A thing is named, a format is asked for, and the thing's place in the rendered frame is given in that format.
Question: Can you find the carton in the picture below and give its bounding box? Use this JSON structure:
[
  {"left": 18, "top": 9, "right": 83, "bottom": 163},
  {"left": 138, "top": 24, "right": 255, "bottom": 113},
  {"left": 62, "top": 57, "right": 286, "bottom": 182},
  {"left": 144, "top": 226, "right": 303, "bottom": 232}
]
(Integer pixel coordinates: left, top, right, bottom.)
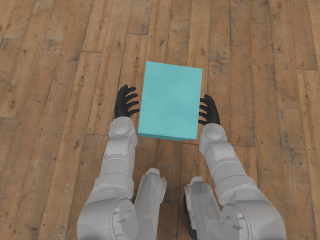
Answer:
[{"left": 137, "top": 61, "right": 203, "bottom": 141}]

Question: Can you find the robot left upper arm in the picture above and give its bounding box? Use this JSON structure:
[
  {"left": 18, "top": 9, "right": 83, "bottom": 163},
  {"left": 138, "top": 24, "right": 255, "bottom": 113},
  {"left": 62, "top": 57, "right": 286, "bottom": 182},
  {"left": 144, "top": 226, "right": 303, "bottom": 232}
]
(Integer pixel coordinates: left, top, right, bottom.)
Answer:
[{"left": 77, "top": 196, "right": 139, "bottom": 240}]

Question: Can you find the robot left thigh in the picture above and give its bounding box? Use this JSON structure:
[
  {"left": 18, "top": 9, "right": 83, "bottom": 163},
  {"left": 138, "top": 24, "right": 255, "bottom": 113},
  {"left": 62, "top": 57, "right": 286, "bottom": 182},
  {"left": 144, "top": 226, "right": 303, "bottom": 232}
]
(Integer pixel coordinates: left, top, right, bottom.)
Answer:
[{"left": 133, "top": 172, "right": 167, "bottom": 240}]

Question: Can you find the robot left hand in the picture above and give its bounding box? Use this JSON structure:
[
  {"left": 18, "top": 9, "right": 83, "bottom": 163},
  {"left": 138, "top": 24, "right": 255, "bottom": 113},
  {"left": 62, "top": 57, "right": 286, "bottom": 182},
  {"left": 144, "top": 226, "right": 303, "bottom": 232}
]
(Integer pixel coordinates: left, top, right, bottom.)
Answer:
[{"left": 114, "top": 84, "right": 140, "bottom": 119}]

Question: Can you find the robot right foot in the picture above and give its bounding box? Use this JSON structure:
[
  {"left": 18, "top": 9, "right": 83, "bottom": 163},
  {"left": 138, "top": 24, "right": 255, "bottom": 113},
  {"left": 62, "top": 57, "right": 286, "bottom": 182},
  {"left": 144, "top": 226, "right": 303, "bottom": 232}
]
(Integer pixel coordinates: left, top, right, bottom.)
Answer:
[{"left": 183, "top": 194, "right": 198, "bottom": 240}]

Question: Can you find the right robot forearm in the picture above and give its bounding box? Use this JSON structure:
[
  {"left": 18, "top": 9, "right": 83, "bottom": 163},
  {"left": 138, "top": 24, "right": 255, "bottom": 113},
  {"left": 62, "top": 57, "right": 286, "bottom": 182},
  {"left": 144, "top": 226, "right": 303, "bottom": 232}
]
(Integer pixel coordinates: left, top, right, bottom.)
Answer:
[{"left": 198, "top": 123, "right": 286, "bottom": 235}]

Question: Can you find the robot right upper arm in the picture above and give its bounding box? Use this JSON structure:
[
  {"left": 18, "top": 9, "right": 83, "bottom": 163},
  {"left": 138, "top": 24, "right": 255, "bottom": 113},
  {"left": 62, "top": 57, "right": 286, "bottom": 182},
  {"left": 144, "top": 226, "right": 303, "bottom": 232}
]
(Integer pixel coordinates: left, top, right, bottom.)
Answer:
[{"left": 221, "top": 200, "right": 287, "bottom": 240}]

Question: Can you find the robot right hand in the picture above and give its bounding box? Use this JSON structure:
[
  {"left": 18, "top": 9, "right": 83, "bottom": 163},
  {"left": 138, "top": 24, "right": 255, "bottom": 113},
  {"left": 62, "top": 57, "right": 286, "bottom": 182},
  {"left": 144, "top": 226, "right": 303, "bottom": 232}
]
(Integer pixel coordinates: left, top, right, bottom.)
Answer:
[{"left": 198, "top": 94, "right": 220, "bottom": 125}]

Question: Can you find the left robot forearm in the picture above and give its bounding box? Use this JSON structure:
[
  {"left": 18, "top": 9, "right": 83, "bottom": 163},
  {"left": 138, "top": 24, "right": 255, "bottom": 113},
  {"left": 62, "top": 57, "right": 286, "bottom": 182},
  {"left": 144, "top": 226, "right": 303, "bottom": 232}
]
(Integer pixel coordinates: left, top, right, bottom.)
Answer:
[{"left": 77, "top": 116, "right": 138, "bottom": 237}]

